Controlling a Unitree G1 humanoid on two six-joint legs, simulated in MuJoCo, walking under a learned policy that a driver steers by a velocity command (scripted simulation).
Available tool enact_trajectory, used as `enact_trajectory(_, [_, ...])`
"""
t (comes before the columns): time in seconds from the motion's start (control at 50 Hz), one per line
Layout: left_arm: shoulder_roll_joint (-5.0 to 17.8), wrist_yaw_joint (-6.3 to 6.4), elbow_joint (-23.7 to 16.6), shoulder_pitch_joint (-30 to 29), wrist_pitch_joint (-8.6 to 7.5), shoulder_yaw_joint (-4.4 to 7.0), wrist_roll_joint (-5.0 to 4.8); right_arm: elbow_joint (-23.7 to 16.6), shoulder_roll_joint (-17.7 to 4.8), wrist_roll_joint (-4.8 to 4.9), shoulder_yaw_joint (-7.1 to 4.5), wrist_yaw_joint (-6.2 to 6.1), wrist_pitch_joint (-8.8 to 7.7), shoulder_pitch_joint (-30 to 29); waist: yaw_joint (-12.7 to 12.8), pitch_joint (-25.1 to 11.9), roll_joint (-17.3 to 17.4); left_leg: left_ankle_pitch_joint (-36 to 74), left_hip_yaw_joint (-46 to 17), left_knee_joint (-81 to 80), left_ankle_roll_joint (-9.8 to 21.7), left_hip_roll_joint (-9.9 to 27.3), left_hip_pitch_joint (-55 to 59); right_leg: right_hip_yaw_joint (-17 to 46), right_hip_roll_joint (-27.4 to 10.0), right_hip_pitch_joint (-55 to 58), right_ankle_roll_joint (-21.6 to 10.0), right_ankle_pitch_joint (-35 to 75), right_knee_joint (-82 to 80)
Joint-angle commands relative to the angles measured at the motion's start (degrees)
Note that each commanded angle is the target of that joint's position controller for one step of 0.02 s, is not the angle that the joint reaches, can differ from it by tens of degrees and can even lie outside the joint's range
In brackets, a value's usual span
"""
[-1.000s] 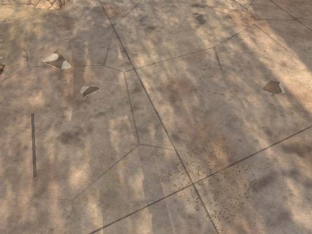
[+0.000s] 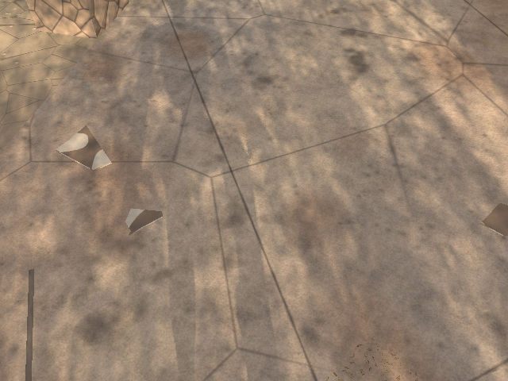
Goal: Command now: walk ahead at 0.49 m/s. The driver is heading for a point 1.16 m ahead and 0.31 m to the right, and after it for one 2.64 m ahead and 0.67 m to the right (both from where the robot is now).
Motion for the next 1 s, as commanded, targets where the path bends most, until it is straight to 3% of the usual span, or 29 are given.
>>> enact_trajectory(0.02, [5.8, 0.22, -2.2, 2.5, -0.88, 0.47, -0.14, -4.0, -1.1, 0.62, 0.31, 0.33, -0.23, -5.2, 0.1, 4.0, -4.5, 6.1, 3.6, -9.2, -0.8, -1.7, 1.0, 8.1, -14.2, -4.2, -3.5, 23.4, -6.6])
enact_trajectory(0.1, [6.3, 0.81, -0.8, 6.7, -0.68, 0.34, 0.28, -6.1, -1.5, 0.88, 0.55, 0.20, -0.53, -11.3, 2.2, 4.0, -5.3, 6.6, 5.1, -16.8, 0.5, -3.8, 0.7, 7.8, -16.0, 4.2, -3.6, 29.2, -4.5])
enact_trajectory(0.16, [7.2, 1.32, -0.5, 6.0, -0.43, 0.55, 0.90, -6.8, -2.6, 0.84, 0.13, -0.09, -1.20, -11.0, 0.6, 3.5, -5.7, 0.9, 5.3, -20.5, 2.9, -5.5, 3.6, 7.2, -18.0, 9.4, -3.9, 39.9, 0.3])
enact_trajectory(0.2, [8.3, 1.50, -0.6, 4.3, -0.31, 0.88, 1.02, -4.4, -4.3, 0.74, -0.89, -0.82, -1.81, -2.3, -3.4, -1.0, -6.5, -3.4, 6.2, -22.9, 5.1, -8.8, 14.5, 6.2, -17.8, 10.0, -2.8, 53.4, 10.5])
enact_trajectory(0.22, [8.2, 1.45, -0.7, 3.2, -0.10, 0.84, 0.59, -1.1, -5.2, 0.21, -1.58, -1.37, -2.49, 7.1, -7.4, -5.2, -5.2, 1.6, 6.2, -27.4, 6.5, -9.3, 25.4, 4.6, -15.9, 6.9, -1.5, 52.3, 21.2])
enact_trajectory(0.24, [6.8, 1.40, -2.1, 2.8, -0.30, 0.31, -0.33, 1.2, -8.5, -1.34, -2.62, -2.04, -3.14, 16.7, -10.5, -11.3, -3.0, 7.0, -2.5, -26.4, 8.9, -0.3, 40.7, 3.6, -13.7, -4.5, -0.2, 35.7, 35.8])
enact_trajectory(0.26, [0.6, 1.02, -2.6, 11.2, 0.02, -0.87, -3.31, 1.7, -14.1, -2.04, -4.05, -2.05, -2.90, 20.4, -7.6, -20.4, 10.6, 22.5, -29.2, -27.4, 19.8, 19.4, 57.8, -0.4, -2.6, -24.8, 3.1, -10.7, 60.6])
enact_trajectory(0.28, [6.8, 1.57, -1.7, 8.4, 0.45, 1.03, -1.72, 1.4, -12.0, 1.05, -3.88, -1.48, -2.12, 17.9, -7.1, -20.6, 1.9, 31.5, -32.3, -30.4, 20.5, 18.3, 53.4, 8.0, -2.2, -27.4, 2.9, -17.8, 66.3])
enact_trajectory(0.3, [5.8, 1.65, -3.6, 3.2, 0.42, 1.08, -0.98, 0.6, -9.3, 1.62, -2.84, -1.38, -2.29, 10.8, -4.5, -11.7, 1.5, 36.2, -22.1, -31.1, 18.6, 16.2, 45.2, 9.6, -4.9, -29.6, 2.9, -14.4, 64.7])
enact_trajectory(0.32, [4.9, 1.62, -4.0, 0.3, 0.34, 1.01, -0.19, 0.4, -5.2, 1.37, -1.78, -1.25, -2.67, 7.8, -3.4, -6.5, -0.6, 38.6, -16.3, -33.0, 16.1, 13.3, 38.6, 9.2, -6.6, -29.5, 3.1, -12.2, 61.3])
enact_trajectory(0.34, [4.6, 1.42, -4.0, -0.8, 0.94, 1.34, 0.50, 0.9, -2.9, 1.39, -1.07, -1.56, -2.93, 7.1, -2.2, -3.7, -0.6, 37.9, -11.9, -34.8, 13.5, 10.5, 33.9, 9.0, -7.8, -27.8, 3.4, -10.9, 57.8])
enact_trajectory(0.36, [3.8, 1.03, -4.0, 0.0, 1.83, 1.30, 1.18, 1.7, -1.2, 1.51, -0.39, -1.93, -3.00, 6.9, -0.6, -2.8, 0.5, 37.5, -8.5, -36.4, 11.8, 8.3, 29.9, 8.6, -8.2, -24.9, 3.9, -10.0, 54.5])
enact_trajectory(0.38, [2.5, 0.72, -3.6, 0.7, 2.65, 1.24, 1.28, 2.3, -0.9, 1.29, -0.01, -2.07, -3.26, 7.5, 0.2, -3.2, 0.8, 39.5, -6.6, -36.8, 11.0, 7.6, 27.8, 8.3, -7.7, -22.1, 4.3, -9.1, 52.2])
enact_trajectory(0.46, [1.0, 0.79, -3.6, -0.6, 4.67, 0.75, 1.04, 3.2, -4.1, 0.65, 0.32, -2.02, -4.00, 7.7, 2.7, -4.3, 2.2, 45.1, -0.5, -36.7, 10.1, 4.8, 23.8, 6.0, -7.1, -17.9, 5.5, -5.0, 40.3])
enact_trajectory(0.52, [1.6, 1.43, -4.4, -5.9, 5.18, 0.25, 0.52, 4.2, -4.1, 0.64, 0.85, -2.05, -3.37, 9.9, 0.9, -4.7, 4.8, 41.2, 1.0, -36.1, 8.6, 3.5, 24.4, 4.1, -7.0, -15.8, 5.5, -0.7, 30.7])
enact_trajectory(0.6, [2.5, 2.03, -4.1, -9.2, 5.30, -0.16, 0.22, 5.4, -3.7, 0.49, 1.25, -2.46, -1.95, 12.0, -0.8, -3.7, 4.4, 25.8, -2.1, -35.7, 8.8, 5.1, 24.4, 4.0, -7.5, -12.7, 5.1, -1.2, 23.6])
enact_trajectory(0.64, [1.9, 2.25, -3.3, -8.5, 4.91, -0.57, 0.46, 5.4, -3.3, 0.92, 1.47, -2.90, -1.14, 10.8, 0.3, -2.0, 2.6, 13.7, -3.6, -34.3, 7.5, 4.9, 22.5, 3.9, -7.8, -8.2, 4.5, 1.4, 14.2])
enact_trajectory(0.66, [3.0, 2.43, -3.0, -8.1, 4.47, -0.59, 0.73, 5.7, -3.0, 0.87, 1.50, -3.09, -0.87, 11.9, 0.2, -1.3, 0.3, 6.2, -4.1, -33.4, 5.3, 3.5, 21.0, 6.6, -9.8, -4.8, 4.3, 7.0, 8.7])
enact_trajectory(0.68, [5.7, 2.69, -2.5, -6.3, 3.81, -0.18, 1.08, 5.6, -2.5, 0.72, 1.51, -3.22, -0.72, 13.7, -1.0, -1.8, -3.1, -0.4, -3.3, -31.2, 3.4, 1.0, 19.3, 11.6, -14.9, -1.0, 3.7, 17.0, 7.8])
enact_trajectory(0.7, [7.4, 2.67, -2.5, -8.6, 3.66, -0.11, 0.32, 7.2, 1.0, 1.56, 1.94, -3.13, -0.25, 20.9, -5.5, -1.0, -8.6, -9.6, -0.8, -32.9, 2.0, -3.5, 19.8, 15.4, -18.6, -3.6, 0.5, 22.5, 8.4])
enact_trajectory(0.72, [4.3, 2.19, -2.3, -9.7, 3.78, -0.68, -0.22, 8.5, 0.9, 1.30, 2.08, -3.47, 0.42, 20.3, -4.2, 0.2, -8.4, -9.5, -0.4, -34.6, 1.2, -3.8, 25.6, 14.9, -17.8, -9.5, 0.3, 17.8, 7.6])
enact_trajectory(0.74, [2.7, 1.88, -2.3, -10.2, 3.73, -0.99, -0.24, 8.4, -0.8, 1.23, 1.58, -3.64, 0.72, 18.1, -3.4, 2.1, -6.6, -6.2, -1.3, -34.5, 1.1, -3.3, 27.2, 13.1, -15.2, -11.7, 1.7, 14.0, 7.1])
enact_trajectory(0.78, [2.5, 2.28, -1.5, -9.1, 3.79, -1.05, -0.38, 7.9, -1.8, 1.28, 1.19, -3.58, 0.99, 15.4, -2.5, 1.2, -6.2, -2.0, -1.9, -34.0, 1.3, -2.1, 28.9, 11.3, -12.7, -10.8, 2.9, 12.7, 6.4])
enact_trajectory(0.86, [2.4, 2.62, -0.3, -7.9, 3.78, -1.03, -0.48, 8.8, -0.3, 1.35, 1.60, -3.76, 1.01, 14.8, -2.3, 0.4, -3.0, -1.8, -2.0, -34.9, 0.8, -1.5, 29.0, 11.2, -12.7, -7.8, 2.8, 14.1, 6.1])
enact_trajectory(0.92, [4.2, 2.31, 0.4, -6.0, 4.25, 0.01, -0.19, 9.3, -0.6, 0.93, 1.15, -3.58, 1.19, 15.5, -2.0, 1.1, -3.0, -17.6, 0.1, -31.8, 2.3, -4.2, 27.0, 11.1, -10.4, -9.4, 0.6, -9.8, 5.8])
enact_trajectory(0.96, [5.3, 1.86, 0.3, -4.2, 4.58, 0.82, -0.11, 8.3, -0.1, 0.53, 1.06, -3.03, 1.14, 14.7, -1.1, 5.9, -4.4, -26.2, 0.7, -27.9, 3.4, -5.4, 20.4, 16.4, -12.8, -12.0, -2.1, -25.8, 2.4])
enact_trajectory(1.0, [6.5, 1.60, 1.2, 0.4, 4.48, 1.60, -0.03, 6.7, 1.6, -0.06, 1.36, -2.42, 0.48, 12.6, 0.7, 7.7, -8.0, -23.6, 3.6, -19.9, 3.4, -7.3, 13.2, 26.5, -19.2, -8.6, -6.1, -32.3, -3.0])
Next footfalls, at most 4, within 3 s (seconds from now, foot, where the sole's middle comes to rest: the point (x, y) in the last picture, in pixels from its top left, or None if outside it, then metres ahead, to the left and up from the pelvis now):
0.24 left None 0.31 0.11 -0.78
0.68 right None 0.37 -0.08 -0.78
1.60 right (305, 313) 0.68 -0.08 -0.78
2.18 left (299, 208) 1.06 -0.08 -0.78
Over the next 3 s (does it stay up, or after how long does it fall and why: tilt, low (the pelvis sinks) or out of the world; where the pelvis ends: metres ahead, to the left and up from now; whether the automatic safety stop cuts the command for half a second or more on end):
stays up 1.14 -0.35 0.00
